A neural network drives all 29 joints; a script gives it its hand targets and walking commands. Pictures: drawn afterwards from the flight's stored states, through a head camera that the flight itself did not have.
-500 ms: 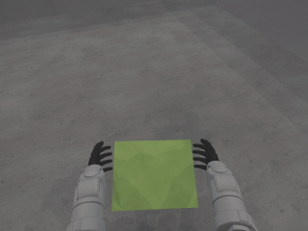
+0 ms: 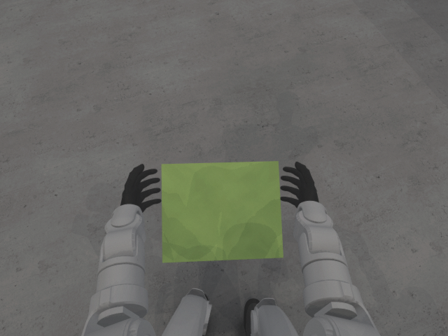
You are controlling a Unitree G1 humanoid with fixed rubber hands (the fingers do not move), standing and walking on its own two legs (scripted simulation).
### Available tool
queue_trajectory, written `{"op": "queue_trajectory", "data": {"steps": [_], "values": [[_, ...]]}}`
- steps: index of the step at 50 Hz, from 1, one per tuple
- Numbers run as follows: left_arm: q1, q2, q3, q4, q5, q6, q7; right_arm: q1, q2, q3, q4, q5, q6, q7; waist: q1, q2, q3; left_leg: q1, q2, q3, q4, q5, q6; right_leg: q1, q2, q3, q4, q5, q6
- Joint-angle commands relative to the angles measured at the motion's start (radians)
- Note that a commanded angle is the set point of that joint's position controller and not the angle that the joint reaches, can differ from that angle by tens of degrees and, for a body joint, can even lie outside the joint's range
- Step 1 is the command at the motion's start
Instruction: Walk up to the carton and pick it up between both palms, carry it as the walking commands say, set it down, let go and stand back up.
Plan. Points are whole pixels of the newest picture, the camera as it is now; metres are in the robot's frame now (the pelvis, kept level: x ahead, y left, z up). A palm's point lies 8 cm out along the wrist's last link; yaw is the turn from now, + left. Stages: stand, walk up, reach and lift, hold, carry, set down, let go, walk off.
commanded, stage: set down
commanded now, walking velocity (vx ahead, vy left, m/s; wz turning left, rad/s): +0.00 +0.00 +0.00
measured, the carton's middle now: (220, 208) +0.37 +0.06 -0.16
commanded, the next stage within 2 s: none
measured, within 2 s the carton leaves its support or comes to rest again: neither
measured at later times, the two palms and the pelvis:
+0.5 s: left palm (147, 203) +0.36 +0.23 -0.14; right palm (292, 202) +0.40 -0.10 -0.15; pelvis -0.01 +0.02 -0.08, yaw +0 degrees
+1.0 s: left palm (157, 207) +0.38 +0.23 -0.23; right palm (283, 207) +0.42 -0.09 -0.24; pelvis -0.03 +0.01 -0.16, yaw +0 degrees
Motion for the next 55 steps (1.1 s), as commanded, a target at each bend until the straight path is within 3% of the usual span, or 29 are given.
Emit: {"op": "queue_trajectory", "data": {"steps": [1,9,16,32,55], "values": [[-0.568,-0.86,-0.603,0.019,-0.167,-0.023,-0.282,-0.548,0.932,0.571,0.034,0.138,-0.029,0.298,0.023,0.009,-0.736,0.22,-0.057,0.074,-0.015,0.204,0.035,0.363,0.005,0.012,-0.019,0.178,0.029],[-0.599,-0.903,-0.607,0.048,-0.184,-0.003,-0.252,-0.582,0.915,0.537,0.089,0.137,-0.016,0.333,0.006,0.02,-0.801,0.167,-0.059,0.063,0.07,0.225,0.015,0.142,0.031,-0.027,0.1,0.119,0.019],[-0.637,-0.906,-0.61,0.068,-0.206,-0.019,-0.221,-0.617,0.894,0.528,0.114,0.149,-0.033,0.332,0.001,0.016,-0.861,0.106,-0.063,0.058,0.163,0.26,0.003,-0.005,0.046,-0.036,0.196,0.106,0.018],[-0.76,-0.831,-0.623,0.084,-0.267,-0.051,-0.173,-0.738,0.872,0.568,0.118,0.215,-0.057,0.258,0.013,-0.015,-0.968,-0.103,-0.078,0.092,0.365,0.185,0.0,-0.154,0.061,-0.051,0.385,0.07,0.031],[-0.988,-0.723,-0.527,0.157,-0.279,-0.067,-0.182,-0.983,0.834,0.514,0.141,0.226,-0.065,0.161,0.039,-0.057,-1.033,-0.431,-0.094,0.156,0.585,0.053,0.006,-0.231,0.069,-0.065,0.584,0.004,0.046]]}}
